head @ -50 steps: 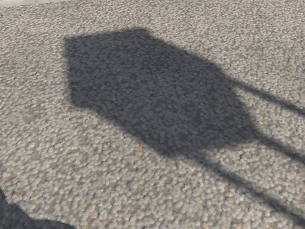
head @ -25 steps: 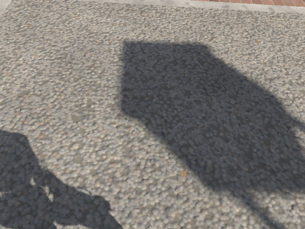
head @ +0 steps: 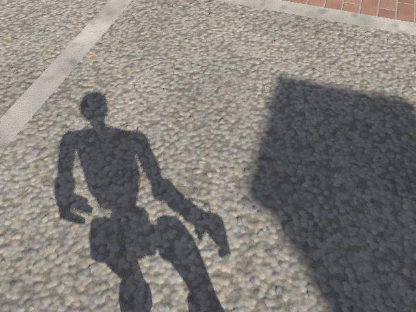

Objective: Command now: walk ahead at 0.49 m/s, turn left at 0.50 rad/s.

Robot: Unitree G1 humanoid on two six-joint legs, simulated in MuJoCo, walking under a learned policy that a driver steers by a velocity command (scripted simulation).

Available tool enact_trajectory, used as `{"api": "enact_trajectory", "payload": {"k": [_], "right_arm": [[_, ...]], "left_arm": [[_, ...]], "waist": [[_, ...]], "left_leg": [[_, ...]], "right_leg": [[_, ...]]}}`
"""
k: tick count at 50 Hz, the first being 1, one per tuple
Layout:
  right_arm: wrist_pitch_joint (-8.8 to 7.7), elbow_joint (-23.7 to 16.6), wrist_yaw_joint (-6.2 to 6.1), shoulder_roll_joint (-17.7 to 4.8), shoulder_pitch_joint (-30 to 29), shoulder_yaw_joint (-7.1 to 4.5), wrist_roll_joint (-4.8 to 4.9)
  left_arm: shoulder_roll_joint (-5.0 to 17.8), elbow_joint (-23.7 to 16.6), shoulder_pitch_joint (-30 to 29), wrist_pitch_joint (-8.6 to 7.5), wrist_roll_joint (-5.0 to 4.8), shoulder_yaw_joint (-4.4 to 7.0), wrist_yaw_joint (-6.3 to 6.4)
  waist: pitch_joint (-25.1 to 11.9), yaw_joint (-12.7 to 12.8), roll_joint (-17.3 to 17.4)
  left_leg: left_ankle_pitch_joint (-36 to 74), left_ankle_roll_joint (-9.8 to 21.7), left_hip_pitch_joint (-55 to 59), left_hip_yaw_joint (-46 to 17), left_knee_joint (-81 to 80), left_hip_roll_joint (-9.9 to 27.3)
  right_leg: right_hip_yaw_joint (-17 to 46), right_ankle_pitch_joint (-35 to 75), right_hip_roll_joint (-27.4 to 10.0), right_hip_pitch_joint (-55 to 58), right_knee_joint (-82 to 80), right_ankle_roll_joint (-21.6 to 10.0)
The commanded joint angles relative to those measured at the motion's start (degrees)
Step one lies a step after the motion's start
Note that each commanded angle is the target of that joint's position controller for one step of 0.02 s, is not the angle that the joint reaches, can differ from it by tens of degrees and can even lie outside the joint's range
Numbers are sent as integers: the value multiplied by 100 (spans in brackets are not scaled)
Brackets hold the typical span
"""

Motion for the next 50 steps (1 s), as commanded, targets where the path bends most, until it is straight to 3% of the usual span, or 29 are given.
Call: {"api": "enact_trajectory", "payload": {"k": [1, 4, 7, 10, 13, 15, 16, 17, 18, 19, 20, 21, 22, 24, 26, 28, 33, 39, 42, 43, 44, 45, 46, 47, 48, 49, 50], "right_arm": [[14, -445, 24, -157, 212, -68, 13], [40, -653, 9, -67, -185, -6, -70], [-55, -807, 92, -101, -691, 49, -116], [-135, -966, 190, -74, -1345, 107, -92], [-146, -1190, 257, -195, -1782, 95, -35], [-177, -1251, 283, -315, -1733, 43, -86], [-198, -1139, 277, -433, -1284, -36, -147], [-214, -896, 242, -695, -546, -172, -214], [-206, -752, 159, -1199, 347, -312, -327], [-135, -798, 122, -1607, 451, -337, -412], [-102, -764, 155, -1140, 675, -264, -332], [-115, -769, 169, -903, 310, -182, -275], [-144, -775, 179, -682, -129, -119, -217], [-193, -763, 189, -402, -732, -56, -244], [-249, -723, 141, -464, -992, -89, -358], [-243, -650, 46, -566, -1072, -129, -364], [-59, -476, -172, -743, -1047, -197, -293], [162, -332, -152, -1019, -973, -317, -150], [242, -275, -165, -1047, -1052, -349, -14], [257, -136, -147, -925, -735, -334, -29], [237, -200, -120, -688, -714, -270, -204], [208, -582, -100, -428, -1029, -158, -380], [198, -605, -75, -648, -1429, -216, -317], [217, -634, -66, -705, -1525, -243, -155], [241, -535, -117, -665, -1420, -251, -138], [266, -507, -171, -759, -1398, -282, -204], [279, -502, -190, -759, -1342, -297, -236]], "left_arm": [[470, -74, 263, -85, 4, 126, -46], [703, 137, 453, -139, -46, 206, -86], [853, 219, 513, -73, -92, 232, -68], [988, 308, 752, 17, -161, 231, -57], [1113, 480, 1093, 119, -224, 239, -65], [1153, 552, 1073, 224, -229, 234, -41], [1166, 556, 969, 274, -237, 222, -19], [1018, 571, 1063, 291, -221, 161, -5], [731, 394, 1043, 251, -73, 24, 9], [56, 429, 1851, 178, -7, -198, -29], [665, 652, 1864, 162, -165, -33, -18], [835, 508, 1428, 187, -313, 47, -5], [730, 453, 1146, 246, -281, 40, 47], [646, 483, 1107, 460, -192, 104, 123], [448, 435, 1227, 641, -171, 114, 163], [409, 240, 1008, 742, -133, 143, 200], [361, -198, 359, 868, -97, 165, 104], [468, -699, -185, 974, -118, 250, -77], [457, -758, 25, 968, -136, 301, -144], [652, -716, 239, 950, -105, 383, -93], [1272, -711, 594, 928, -80, 573, 24], [1819, -811, 689, 892, 36, 651, 74], [1461, -825, 854, 774, 85, 554, 11], [1360, -854, 634, 673, 60, 505, -5], [1236, -907, 285, 635, -47, 485, 27], [1049, -975, 19, 654, -149, 422, 63], [1006, -1024, -106, 679, -149, 391, 100]], "waist": [[-286, 3, -596], [-69, 3, -438], [-36, 93, -401], [60, 340, -471], [159, 456, -595], [117, 301, -684], [-174, -9, -685], [-658, -314, -585], [-1480, -624, 0], [-2228, -261, 1483], [-2625, -534, 811], [-1875, -423, 635], [-1449, -235, 363], [-980, 135, 366], [-873, 344, 393], [-689, 359, 420], [-548, 151, 385], [-465, -66, 417], [-571, 118, 382], [-664, 147, 121], [-861, 169, -935], [-928, 156, -2190], [-1393, 500, -1249], [-1199, 370, -999], [-1033, 182, -706], [-910, 81, -655], [-921, -21, -759]], "left_leg": [[295, 9, -964, -183, -71, 656], [646, -40, -1302, -202, -883, 716], [1548, -62, -1360, 23, -1985, 751], [2044, -96, -951, 437, -2953, 594], [1715, -12, -907, 521, -3470, 494], [1453, 141, -590, 640, -3859, 286], [1673, 247, 117, 785, -4189, 78], [2206, 384, 1282, 836, -4392, -60], [4039, 719, 2952, -200, -4112, 1015], [5512, 1736, 4557, -2312, -4279, 2638], [5465, 1762, 4214, -2459, -4424, 2575], [5563, 1531, 3700, -1519, -4450, 2309], [5213, 1286, 3118, -967, -4608, 2002], [4712, 1071, 1894, -272, -5118, 1673], [4692, 1151, 1308, 141, -5422, 1645], [4372, 1194, 1177, 428, -5614, 1702], [2945, 1128, 1352, 895, -5807, 1754], [2588, 1005, 1917, 936, -5349, 2052], [2664, 595, 2017, 1157, -4613, 1931], [2345, 257, 1804, 1375, -4061, 1647], [1395, -227, 767, 1831, -2618, 1094], [-1749, -727, -1194, 1625, -1055, 154], [-1986, -685, -1421, 527, -160, 109], [-1517, -573, -1554, 315, 6, 172], [-1024, -531, -1600, 219, -164, 254], [-693, -536, -1578, 157, -375, 296], [-437, -554, -1267, 168, -401, 247]], "right_leg": [[1593, 99, -1599, 906, -1546, -1017], [1203, 541, -1679, 857, -1808, -1218], [736, 869, -1550, 1061, -1821, -1138], [374, 833, -1398, 1034, -1688, -958], [475, 624, -1649, 1490, -1510, -857], [450, 1629, -1714, 1785, -987, -690], [275, 2587, -1556, 1806, -352, -517], [132, 3114, -1236, 1524, 624, -321], [-91, 1499, -828, 422, 2229, 6], [87, -2784, 38, -1513, 4241, 394], [1108, -3027, -55, -1570, 4960, 391], [1078, -2795, -278, -1948, 5054, 347], [928, -2408, -536, -1994, 4733, 357], [842, -1791, -764, -1315, 4278, 423], [702, -1368, -647, -895, 4164, 504], [688, -1089, -660, -1053, 3820, 549], [513, -457, -757, -1057, 2780, 507], [126, -1098, -625, -935, 1859, 284], [-178, -518, -353, -239, 629, 1], [-20, 321, -249, 353, 72, -183], [1173, 2472, -1047, 1404, -112, -555], [3124, 4101, -2350, 2282, -84, -1762], [3105, 3829, -2406, 2244, -189, -2046], [2590, 3445, -2107, 2069, -234, -1785], [2240, 2929, -1791, 1858, -226, -1451], [2115, 2654, -1671, 1638, -277, -1267], [1993, 2662, -1542, 1333, -316, -1219]]}}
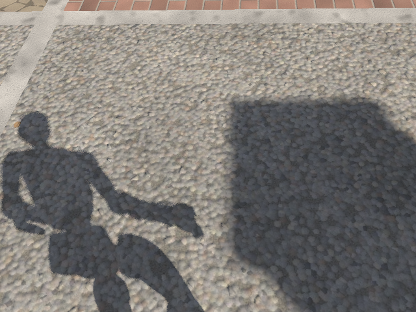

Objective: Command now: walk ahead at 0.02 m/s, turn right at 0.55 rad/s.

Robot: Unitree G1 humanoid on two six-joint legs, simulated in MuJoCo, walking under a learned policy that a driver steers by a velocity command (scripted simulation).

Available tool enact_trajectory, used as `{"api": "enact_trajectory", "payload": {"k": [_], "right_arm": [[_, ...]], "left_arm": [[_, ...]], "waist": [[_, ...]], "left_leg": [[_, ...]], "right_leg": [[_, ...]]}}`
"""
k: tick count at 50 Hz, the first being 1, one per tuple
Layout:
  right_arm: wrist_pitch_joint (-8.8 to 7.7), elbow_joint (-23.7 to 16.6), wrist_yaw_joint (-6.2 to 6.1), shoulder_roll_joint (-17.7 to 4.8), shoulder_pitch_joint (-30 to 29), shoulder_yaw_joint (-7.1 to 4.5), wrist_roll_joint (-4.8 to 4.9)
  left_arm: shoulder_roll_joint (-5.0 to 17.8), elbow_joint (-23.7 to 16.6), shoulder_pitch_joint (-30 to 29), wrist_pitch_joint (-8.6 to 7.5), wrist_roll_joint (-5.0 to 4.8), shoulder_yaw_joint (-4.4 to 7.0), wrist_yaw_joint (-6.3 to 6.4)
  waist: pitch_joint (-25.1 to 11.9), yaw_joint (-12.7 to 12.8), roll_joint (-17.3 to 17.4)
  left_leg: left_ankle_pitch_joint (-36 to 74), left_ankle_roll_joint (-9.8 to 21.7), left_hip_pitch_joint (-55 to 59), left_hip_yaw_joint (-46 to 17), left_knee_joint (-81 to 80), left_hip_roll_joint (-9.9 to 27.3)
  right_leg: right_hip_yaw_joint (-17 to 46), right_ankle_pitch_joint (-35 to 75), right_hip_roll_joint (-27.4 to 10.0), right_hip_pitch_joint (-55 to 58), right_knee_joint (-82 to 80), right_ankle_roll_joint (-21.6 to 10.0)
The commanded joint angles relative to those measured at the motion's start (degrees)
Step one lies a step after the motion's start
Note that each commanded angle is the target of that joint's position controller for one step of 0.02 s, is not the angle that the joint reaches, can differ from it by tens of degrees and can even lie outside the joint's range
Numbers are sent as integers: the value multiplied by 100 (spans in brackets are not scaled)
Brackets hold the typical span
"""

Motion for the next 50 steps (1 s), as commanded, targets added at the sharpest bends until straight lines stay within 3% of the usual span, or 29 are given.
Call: {"api": "enact_trajectory", "payload": {"k": [1, 4, 6, 8, 12, 15, 16, 17, 18, 19, 20, 21, 23, 25, 30, 33, 35, 36, 37, 38, 39, 40, 41, 42, 44, 46, 48, 50], "right_arm": [[-47, -386, -67, -514, 33, -146, -30], [-55, -416, -78, -347, -3, -96, 20], [-77, -458, -29, -301, -113, -65, 37], [-132, -536, 55, -324, -319, -61, 74], [-395, -591, 203, -412, -342, -97, 134], [-571, -443, 256, -361, 158, -133, 196], [-601, -331, 236, -442, 497, -180, 181], [-611, -201, 180, -728, 1171, -262, 96], [-587, -118, 174, -1223, 1567, -342, -77], [-632, -172, 211, -1123, 1340, -339, -124], [-646, -271, 184, -742, 1066, -233, -21], [-643, -306, 166, -531, 937, -161, 38], [-637, -252, 156, -436, 985, -93, 20], [-665, -175, 171, -457, 1170, -85, -14], [-587, 7, 174, -640, 1422, -77, 105], [-532, 130, 206, -828, 1695, -91, 175], [-483, 210, 219, -904, 1769, -103, 231], [-456, 234, 212, -957, 1746, -111, 241], [-427, 250, 196, -1008, 1670, -117, 254], [-413, 274, 183, -911, 1733, -73, 251], [-440, 154, 179, -659, 1676, 45, 139], [-542, -78, 209, 153, 2224, 298, 75], [-649, 35, 221, -434, 1956, 151, 242], [-669, -159, 233, -718, 1487, 49, 372], [-613, -208, 208, -584, 1119, 53, 211], [-430, -98, 214, -385, 1401, 45, 218], [-294, -101, 204, -192, 1402, 66, 220], [-243, -201, 186, -162, 1163, 58, 192]], "left_arm": [[859, -472, -170, -79, -36, 200, 108], [951, -494, -23, -62, -33, 230, 173], [971, -493, 110, -43, -102, 244, 219], [1008, -522, 120, -54, -101, 242, 226], [1052, -536, 225, -102, -76, 239, 175], [923, -607, 55, -78, -100, 173, 168], [763, -656, -17, -78, -91, 123, 174], [400, -749, -128, -102, -79, 12, 170], [138, -999, -125, -170, -163, -56, 147], [601, -1102, -258, -246, -155, 36, 121], [807, -980, -126, -268, -137, 106, 90], [766, -810, 82, -273, -99, 121, 69], [563, -754, 76, -344, -74, 83, 7], [380, -796, -71, -398, -72, 26, -33], [54, -1042, -802, -462, -50, -143, -129], [91, -1137, -1106, -490, -121, -148, -222], [221, -1192, -1124, -501, -146, -104, -258], [330, -1169, -953, -508, -140, -54, -262], [471, -1050, -488, -509, -118, 34, -243], [701, -783, 366, -496, -97, 177, -194], [1019, -593, 1432, -461, -38, 297, -105], [1626, -518, 1767, -454, 65, 369, -74], [1097, -506, 1865, -480, 81, 247, -75], [852, -446, 1494, -509, 51, 139, -84], [488, -404, 795, -549, 36, 29, -112], [313, -344, 453, -660, 77, 11, -126], [336, -202, 382, -769, 68, 44, -117], [407, -63, 423, -804, 107, 82, -79]], "waist": [[-1080, -145, -791], [-1083, -85, -813], [-1113, 27, -852], [-819, 126, -1112], [-624, 169, -1153], [-557, -189, -1039], [-593, -361, -893], [-836, -602, -355], [-748, -520, 970], [-197, -422, 1004], [50, -318, 786], [74, -230, 656], [129, -230, 519], [99, -290, 409], [150, -518, 448], [230, -624, 506], [269, -513, 585], [174, -344, 641], [-125, -2, 629], [-664, 427, 470], [-1470, 921, 105], [-2380, 560, -1699], [-2557, 816, -1364], [-1561, 701, -1191], [-727, 309, -750], [-506, -21, -869], [-272, -149, -680], [-76, -149, -543]], "left_leg": [[525, -32, -667, -473, 291, -31], [773, -106, -555, -510, -522, -162], [1006, -117, -396, -538, -1205, -179], [1047, -79, -241, -524, -1795, -233], [751, 103, 384, -483, -2682, -372], [1343, 316, 1540, -355, -3852, -410], [1534, 417, 2279, -423, -4160, -210], [1026, 693, 3346, -1230, -4366, 681], [-531, 1305, 3793, -3155, -5005, 1804], [-1228, 1680, 3291, -3891, -5244, 2282], [-1199, 1606, 3146, -3434, -5262, 1998], [-777, 1412, 3118, -2916, -5268, 1670], [323, 1265, 2936, -2132, -5373, 1376], [1267, 1294, 2774, -1504, -5462, 1190], [2418, 1272, 2501, -608, -5500, 964], [2525, 1261, 2519, -522, -5444, 1110], [2906, 1224, 2779, -580, -5298, 1323], [3638, 1174, 2896, -548, -5065, 1376], [4782, 1070, 2928, -344, -4492, 1295], [5547, 934, 2626, -122, -3441, 1043], [4339, 719, 1393, -25, -1828, 819], [167, 362, -699, -63, 397, -211], [-387, 406, -1159, -1003, 1231, -188], [46, 468, -1579, -906, 1390, 76], [905, 462, -1239, -720, 836, 499], [1339, 419, -658, -768, 602, 639], [1540, 346, -689, -809, 447, 619], [1952, 284, -1007, -926, 114, 574]], "right_leg": [[1577, 3173, -1382, 1333, -840, -1094], [1633, 2887, -1281, 1383, -847, -1070], [1849, 810, -1178, 1297, -1100, -1052], [2235, -1069, -1141, 959, -1444, -1058], [2647, -1649, -1086, 663, -1415, -1043], [2772, -1918, -790, 160, -1124, -842], [2636, -1977, -554, -303, -771, -642], [2134, -2268, -179, -1215, 388, -304], [1007, -2269, 550, -2548, 1888, -72], [1075, -1960, 7, -3183, 2763, -3], [1096, -1498, -142, -3303, 3128, 56], [1042, -1114, -178, -3246, 3296, 135], [992, -430, -282, -3116, 3361, 218], [777, 89, -286, -2942, 3236, 301], [56, 947, -483, -2174, 1587, 435], [-179, 821, -367, -1590, 832, 340], [-204, 546, -296, -1353, 472, 143], [-253, 435, -194, -1012, 303, 16], [-376, 513, -26, -282, 65, -140], [-435, 633, 107, 1009, -99, -321], [457, 593, -735, 2863, 130, -614], [3367, -537, -2454, 4537, -491, -1448], [4188, -997, -2563, 4216, -1101, -1484], [3168, -677, -2365, 3521, -1152, -1214], [1862, 90, -1846, 2089, -1458, -945], [1166, 479, -1613, 1355, -1888, -859], [681, 1017, -1611, 1064, -2132, -874], [266, 1403, -1593, 1070, -2223, -841]]}}
Over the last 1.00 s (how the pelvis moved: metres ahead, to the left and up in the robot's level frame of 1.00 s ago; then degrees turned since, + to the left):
0.30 0.03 0.00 -15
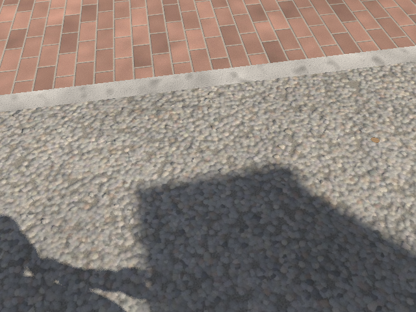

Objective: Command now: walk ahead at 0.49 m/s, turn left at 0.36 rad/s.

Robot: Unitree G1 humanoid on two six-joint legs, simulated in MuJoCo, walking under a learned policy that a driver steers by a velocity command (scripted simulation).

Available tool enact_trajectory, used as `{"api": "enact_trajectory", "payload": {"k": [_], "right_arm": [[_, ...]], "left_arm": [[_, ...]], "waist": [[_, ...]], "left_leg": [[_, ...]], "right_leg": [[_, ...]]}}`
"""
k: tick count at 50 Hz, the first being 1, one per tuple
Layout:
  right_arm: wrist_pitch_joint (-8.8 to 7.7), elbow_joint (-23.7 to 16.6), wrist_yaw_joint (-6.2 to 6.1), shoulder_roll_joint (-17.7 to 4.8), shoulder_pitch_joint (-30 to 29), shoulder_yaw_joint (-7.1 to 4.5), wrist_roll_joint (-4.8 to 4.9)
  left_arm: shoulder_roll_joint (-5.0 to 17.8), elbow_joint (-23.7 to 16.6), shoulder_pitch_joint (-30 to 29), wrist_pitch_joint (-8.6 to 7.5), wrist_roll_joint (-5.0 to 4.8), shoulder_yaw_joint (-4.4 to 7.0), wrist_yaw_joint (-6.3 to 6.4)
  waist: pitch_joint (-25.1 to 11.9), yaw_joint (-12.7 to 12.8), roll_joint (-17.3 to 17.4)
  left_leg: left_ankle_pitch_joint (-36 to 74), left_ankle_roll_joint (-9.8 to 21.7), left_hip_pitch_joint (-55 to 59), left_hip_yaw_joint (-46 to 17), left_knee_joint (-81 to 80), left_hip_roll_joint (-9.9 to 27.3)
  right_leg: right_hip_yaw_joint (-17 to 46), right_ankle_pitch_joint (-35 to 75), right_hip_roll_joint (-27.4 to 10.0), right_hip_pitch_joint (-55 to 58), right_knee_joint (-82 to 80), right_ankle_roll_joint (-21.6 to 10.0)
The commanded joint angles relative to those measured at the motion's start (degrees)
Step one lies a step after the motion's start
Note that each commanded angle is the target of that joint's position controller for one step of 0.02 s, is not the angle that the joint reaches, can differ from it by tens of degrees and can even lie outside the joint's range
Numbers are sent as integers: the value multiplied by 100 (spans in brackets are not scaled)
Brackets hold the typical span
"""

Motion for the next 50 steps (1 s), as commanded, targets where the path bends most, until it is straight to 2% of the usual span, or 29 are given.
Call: {"api": "enact_trajectory", "payload": {"k": [1, 6, 9, 11, 13, 14, 15, 16, 17, 18, 19, 20, 21, 22, 24, 27, 30, 33, 35, 37, 38, 39, 40, 41, 42, 43, 45, 48, 50], "right_arm": [[52, -302, -9, -136, 171, -48, -32], [-17, -625, 181, 4, -800, 47, -80], [-27, -914, 292, 22, -1316, 81, -58], [-28, -1099, 365, -35, -1480, 64, -51], [1, -1191, 395, -209, -1277, -27, -45], [24, -1139, 386, -371, -849, -119, -34], [38, -974, 343, -635, -51, -272, -19], [87, -751, 238, -1044, 912, -476, -29], [81, -725, 159, -1722, 970, -594, -4], [-10, -924, 179, -1415, 1133, -471, -57], [-70, -875, 196, -1044, 989, -373, -117], [-107, -896, 192, -872, 645, -323, -78], [-112, -967, 184, -677, 222, -262, -64], [-121, -1073, 157, -526, -31, -205, -130], [-132, -1127, 118, -545, -173, -206, -145], [-119, -1041, -2, -789, -65, -265, -144], [34, -940, -115, -858, 113, -304, -80], [178, -856, -170, -844, 356, -308, -47], [236, -885, -204, -764, 322, -297, -52], [259, -1025, -236, -672, 5, -277, -57], [241, -1122, -228, -479, -53, -220, -78], [226, -1264, -227, -130, 93, -98, -200], [214, -1235, -176, -131, 1336, -58, -95], [281, -988, -163, -780, 1486, -194, -58], [390, -1036, -181, -1049, 790, -290, -32], [508, -1086, -229, -1011, 463, -308, -39], [650, -1215, -244, -779, 301, -281, -55], [633, -1291, -243, -432, 267, -192, -78], [580, -1355, -223, -273, 68, -101, -168]], "left_arm": [[649, -229, -295, -175, 33, 184, 60], [883, -21, -99, -117, -19, 242, 160], [1010, 152, 200, 0, -91, 290, 185], [1099, 218, 257, 102, -142, 315, 198], [1282, 205, 179, 194, -163, 352, 239], [1368, 186, 129, 248, -175, 367, 264], [1408, 159, 29, 291, -203, 361, 285], [1308, 88, 12, 262, -176, 301, 319], [399, -218, 588, 122, 61, 22, 226], [639, -319, 188, -138, -104, -10, 145], [987, -509, -479, -258, -328, 85, 91], [916, -574, -613, -316, -303, 39, 110], [911, -515, -629, -316, -146, 55, 157], [985, -489, -515, -257, -59, 106, 168], [921, -471, -372, -113, 7, 114, 158], [695, -590, -744, 10, 62, 33, 194], [507, -686, -1309, 0, 65, -53, 166], [621, -776, -1660, 16, -39, -16, 96], [806, -787, -1624, 2, -33, 67, 67], [911, -698, -1238, -61, 5, 143, 60], [1038, -666, -942, -102, 85, 184, 93], [1336, -694, -518, -87, 180, 223, 161], [1445, -608, -405, 28, 239, 238, 140], [1108, -723, -682, 120, 47, 202, 147], [747, -838, -864, 199, 19, 97, 191], [648, -842, -1073, 292, 54, 37, 211], [772, -789, -1343, 382, 85, 47, 250], [838, -665, -1271, 392, 102, 101, 291], [869, -554, -1198, 408, 60, 104, 278]], "waist": [[137, -187, -614], [419, 146, -449], [567, 343, -396], [535, 327, -465], [177, 102, -712], [-135, -163, -838], [-562, -631, -822], [-1061, -1111, -538], [-1519, -465, 1122], [-2530, -726, 656], [-1801, -891, 270], [-1171, -635, -105], [-751, -356, -382], [-618, -140, -268], [-478, 41, -185], [-168, 16, -176], [-295, -224, 105], [-476, -381, 300], [-528, -296, 377], [-602, -9, 478], [-881, 128, 316], [-1551, 178, -610], [-2294, -384, -2130], [-2134, -330, -1506], [-1481, -89, -1050], [-1133, -103, -735], [-528, -222, -945], [-595, -164, -1106], [-818, -100, -975]], "left_leg": [[741, -73, -531, -434, -368, 190], [1907, 19, -383, 110, -2064, 67], [1652, 171, -654, 328, -2604, 30], [1167, 315, -639, 552, -2812, -86], [555, 531, 3, 926, -2840, -464], [252, 668, 597, 1078, -2814, -709], [353, 861, 1721, 1130, -3090, -963], [629, 1124, 3472, 547, -3344, -809], [121, 2143, 5643, -2534, -3551, 777], [-590, 2612, 6190, -4604, -4584, 1375], [-306, 2223, 5783, -3798, -4801, 1216], [157, 2008, 4918, -3046, -4787, 977], [760, 1838, 4035, -2465, -4818, 739], [1271, 1789, 3422, -2110, -4935, 580], [1730, 1803, 2806, -1817, -5145, 421], [2960, 1674, 2093, -1173, -5104, 168], [3266, 1210, 1797, -674, -4686, -321], [2567, 997, 2102, -1113, -4334, -244], [2248, 904, 2466, -1595, -3923, -121], [2074, 716, 2602, -1852, -3324, -200], [1788, 496, 2433, -1692, -2642, -509], [-346, 197, 1627, -1100, -1104, -992], [-3131, -86, 339, -814, 203, -1490], [-2589, -291, 12, -805, 889, -935], [-2108, -428, -176, -549, 1111, -762], [-1762, -489, -153, -387, 1041, -620], [-1360, -519, 237, -144, 718, -466], [-1156, -523, 479, 135, -20, -421], [-1162, -464, 853, 88, -716, -362]], "right_leg": [[800, 1364, -1624, 107, -1221, -845], [8, 1488, -1557, 366, -1325, -645], [-170, 1735, -1748, 1072, -1110, -594], [-288, 2418, -1843, 1479, -776, -516], [-443, 4407, -1836, 1691, -46, -388], [-503, 5300, -1795, 1704, 641, -324], [-612, 5514, -1648, 1372, 1724, -194], [-630, 4365, -1420, 198, 3289, 53], [-343, -1355, -339, -2579, 5528, 468], [1162, -2376, 97, -3337, 6399, 443], [1392, -1856, -224, -3828, 6331, 310], [1343, -1356, -477, -3751, 5809, 224], [1298, -1097, -677, -3410, 5284, 251], [1332, -904, -808, -2963, 4988, 291], [1247, -750, -841, -2620, 4564, 442], [1009, -206, -676, -2484, 3577, 709], [834, 1048, -228, -1844, 2167, 766], [963, 1417, 53, -1600, 1418, 738], [1173, 1141, 75, -1540, 1067, 620], [1184, 1300, -13, -1115, 604, 409], [1303, 2117, -369, -364, 358, 189], [2324, 4192, -1593, 1040, 658, -218], [4323, 4643, -2974, 2307, 632, -1443], [4497, 2937, -2904, 1893, 452, -1479], [3548, 2024, -2432, 1362, 345, -1192], [3000, 1326, -2090, 767, 176, -990], [2175, 932, -1647, -358, -200, -885], [1556, 1397, -1582, -339, -351, -1035], [1505, 1759, -1653, -262, -263, -1164]]}}
Over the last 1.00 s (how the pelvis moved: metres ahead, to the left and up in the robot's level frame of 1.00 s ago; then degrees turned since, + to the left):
0.30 -0.12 0.01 -14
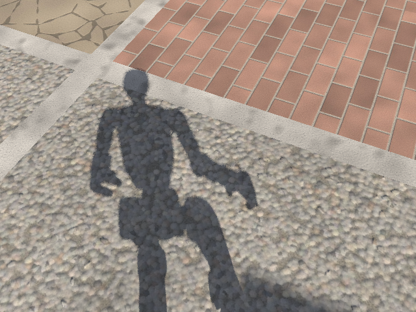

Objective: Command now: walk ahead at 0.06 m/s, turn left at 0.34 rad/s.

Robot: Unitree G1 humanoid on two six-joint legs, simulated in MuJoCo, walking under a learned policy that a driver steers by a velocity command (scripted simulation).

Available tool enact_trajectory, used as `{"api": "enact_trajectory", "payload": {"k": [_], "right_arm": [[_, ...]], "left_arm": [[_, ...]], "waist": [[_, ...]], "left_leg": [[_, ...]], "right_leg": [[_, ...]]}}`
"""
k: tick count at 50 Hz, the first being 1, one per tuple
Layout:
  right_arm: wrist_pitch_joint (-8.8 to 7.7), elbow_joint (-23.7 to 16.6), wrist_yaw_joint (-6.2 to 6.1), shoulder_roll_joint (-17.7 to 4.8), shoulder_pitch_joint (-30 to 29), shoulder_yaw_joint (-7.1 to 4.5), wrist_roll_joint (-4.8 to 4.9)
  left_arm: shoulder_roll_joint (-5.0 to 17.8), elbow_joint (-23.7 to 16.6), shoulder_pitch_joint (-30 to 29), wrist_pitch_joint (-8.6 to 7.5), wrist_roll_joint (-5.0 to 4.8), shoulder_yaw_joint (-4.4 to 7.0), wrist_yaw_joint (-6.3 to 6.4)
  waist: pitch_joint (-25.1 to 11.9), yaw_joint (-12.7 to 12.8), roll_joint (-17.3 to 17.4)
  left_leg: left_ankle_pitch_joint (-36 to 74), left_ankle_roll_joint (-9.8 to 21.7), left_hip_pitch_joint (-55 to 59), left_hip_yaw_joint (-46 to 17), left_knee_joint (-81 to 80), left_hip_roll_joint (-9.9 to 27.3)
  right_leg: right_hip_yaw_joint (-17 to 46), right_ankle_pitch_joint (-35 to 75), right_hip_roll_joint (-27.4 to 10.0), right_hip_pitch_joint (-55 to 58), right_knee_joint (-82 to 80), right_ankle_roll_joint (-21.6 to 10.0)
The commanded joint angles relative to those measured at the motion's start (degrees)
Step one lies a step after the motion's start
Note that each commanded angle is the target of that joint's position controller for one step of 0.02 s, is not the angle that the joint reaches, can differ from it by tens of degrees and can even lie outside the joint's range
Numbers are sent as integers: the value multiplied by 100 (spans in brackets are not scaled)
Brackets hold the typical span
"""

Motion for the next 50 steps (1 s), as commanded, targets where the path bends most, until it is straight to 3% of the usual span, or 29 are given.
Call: {"api": "enact_trajectory", "payload": {"k": [1, 4, 5, 6, 7, 8, 9, 10, 11, 13, 15, 17, 20, 22, 23, 24, 25, 26, 27, 28, 29, 30, 33, 37, 41, 45, 48, 49, 50], "right_arm": [[-92, -362, 19, -81, 248, 30, -94], [-123, -220, 83, -28, 285, 81, -122], [-132, -128, 106, 13, 397, 85, -136], [-145, -44, 130, 11, 517, 77, -156], [-158, -99, 121, -175, 448, 50, -204], [-160, -207, 63, -637, 491, -25, -275], [-134, -183, 48, -816, 39, -61, -321], [-181, -311, 66, -540, -341, -20, -304], [-222, -284, 59, -533, -359, -39, -287], [-298, -261, 14, -645, -340, -103, -201], [-342, -252, -45, -525, -211, -87, -178], [-346, -222, -67, -520, -236, -116, -110], [-262, -222, -76, -604, -503, -180, -49], [-210, -177, -82, -610, -630, -201, 44], [-220, -65, -73, -509, -397, -191, 59], [-239, -76, -60, -243, -140, -140, -95], [-272, -502, -92, 4, -751, -18, -236], [-299, -450, -115, -253, -978, -86, -176], [-292, -379, -111, -343, -922, -123, -90], [-282, -243, -145, -371, -819, -154, -108], [-266, -203, -180, -436, -798, -185, -145], [-265, -164, -175, -401, -708, -194, -140], [-298, -76, -126, -232, -544, -154, -88], [-351, -101, -103, -172, -756, -119, -89], [-438, -96, -24, -216, -815, -129, -62], [-561, -80, 70, -280, -719, -155, -23], [-643, 25, 152, -294, -366, -186, -7], [-657, 93, 158, -374, -192, -224, -32], [-632, 62, 129, -704, -100, -295, -121]], "left_arm": [[899, -242, -137, -24, -50, 236, 2], [819, -91, -119, 6, -142, 172, -124], [749, -44, -160, 9, -179, 127, -172], [699, 12, -148, 11, -221, 88, -210], [582, 130, 124, -18, -228, 32, -249], [421, 104, 252, -59, -101, -37, -307], [306, 41, 459, -75, -128, -41, -288], [726, 86, 219, -34, -113, 50, -242], [862, 64, 102, -2, -142, 127, -212], [916, 120, 264, 93, -152, 201, -141], [813, 44, 320, 153, -219, 227, -169], [656, -37, 335, 204, -258, 215, -203], [609, -85, 433, 271, -284, 212, -278], [626, -57, 696, 293, -280, 249, -329], [739, -66, 777, 293, -231, 303, -297], [1348, -165, 865, 269, -195, 464, -207], [1915, -269, 1056, 195, -35, 561, -229], [1624, -309, 1215, 80, 69, 468, -259], [1478, -333, 961, 5, 33, 416, -237], [1400, -372, 670, 3, -94, 410, -178], [1275, -417, 450, 37, -206, 359, -116], [1220, -441, 385, 82, -235, 323, -62], [1204, -505, 446, 160, -195, 320, 25], [1299, -559, 488, 240, -212, 372, 100], [1355, -653, 383, 294, -189, 415, 76], [1361, -733, 258, 343, -213, 440, 16], [1315, -798, 51, 395, -305, 435, 20], [1238, -824, 29, 411, -338, 415, 42], [990, -836, 256, 406, -291, 348, 42]], "waist": [[-1216, -37, -834], [-1179, -31, -949], [-1108, -139, -905], [-1013, -252, -890], [-975, -221, -778], [-1076, -89, -28], [-941, 282, 1146], [-624, 112, 976], [-445, 49, 1006], [-327, -23, 1168], [-425, -104, 1059], [-571, -117, 757], [-795, -79, 686], [-869, 105, 647], [-861, 116, 370], [-923, -43, -967], [-947, 184, -2199], [-1292, 464, -1231], [-1117, 289, -867], [-991, 154, -515], [-895, 84, -503], [-935, 1, -615], [-1041, -16, -695], [-939, 95, -820], [-800, 150, -988], [-891, 158, -1068], [-977, -79, -1058], [-1004, -164, -955], [-1174, -46, -228]], "left_leg": [[125, 61, 648, 11, -904, 133], [524, 180, 1399, 132, -2207, 64], [965, 241, 1831, 217, -2940, -6], [1460, 333, 2347, 334, -3694, -119], [1761, 489, 2863, 70, -4056, 65], [2455, 785, 3214, -905, -4166, 1030], [1520, 1324, 2011, -1187, -4343, 1557], [741, 1353, 1476, -985, -4509, 1293], [462, 1193, 1526, -809, -4488, 1115], [1202, 1249, 1632, -799, -4396, 1314], [3034, 1578, 1907, -908, -4154, 1741], [3925, 1707, 2300, -833, -3952, 1894], [4177, 1567, 2381, -452, -3661, 1767], [3729, 1283, 2160, -84, -3268, 1591], [3015, 966, 1875, 206, -2807, 1367], [1357, 380, 855, 835, -1389, 784], [-1425, 3, -657, 562, -103, -202], [-1566, 36, -826, -187, 741, -96], [-1118, 107, -930, -278, 928, 3], [-612, 111, -988, -281, 772, 89], [-209, 80, -991, -324, 553, 154], [80, 32, -698, -288, 528, 104], [522, -82, -521, -212, 160, -72], [721, -178, -393, -291, -948, -126], [622, -139, 113, -332, -1708, -219], [452, -15, 597, -340, -2386, -333], [1085, 159, 1343, -235, -3689, -377], [1755, 266, 1892, -270, -4266, -190], [2197, 632, 2588, -1041, -4421, 766]], "right_leg": [[1110, 1274, -1425, 803, -837, -1263], [1114, 448, -1279, 619, -807, -1174], [1083, 33, -1171, 443, -706, -1053], [1061, -282, -1050, 181, -577, -869], [1067, -643, -889, -165, -473, -485], [788, -1300, -513, -512, 196, -33], [273, -1761, -142, -181, 381, 248], [288, -1443, -109, 177, 741, 381], [171, -1187, 31, -82, 979, 381], [186, -1381, 23, -404, 1581, 354], [298, -2285, -90, -748, 2535, 330], [348, -2555, -236, -1003, 2722, 335], [68, -1970, -155, -539, 2059, 344], [-205, -998, 76, 142, 975, 209], [9, -253, 150, 591, 340, 55], [1549, 1658, -770, 1397, -186, -361], [3667, 3226, -2112, 1777, -479, -1654], [3610, 2847, -2188, 1978, -516, -1959], [3080, 2521, -1923, 1876, -408, -1708], [2694, 2087, -1603, 1785, -360, -1379], [2514, 1968, -1444, 1698, -359, -1188], [2326, 2006, -1247, 1490, -393, -1101], [2168, 1847, -1027, 1530, -446, -1083], [2442, 879, -943, 1517, -489, -1062], [2846, 156, -866, 1092, -504, -1092], [3304, 625, -829, 1114, -293, -1083], [3454, 983, -613, 1088, 31, -869], [3346, 566, -413, 813, 216, -648], [2867, -832, -26, 210, 984, -323]]}}
Over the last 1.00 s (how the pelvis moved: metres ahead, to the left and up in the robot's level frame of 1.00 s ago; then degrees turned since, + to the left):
0.47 0.08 -0.01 35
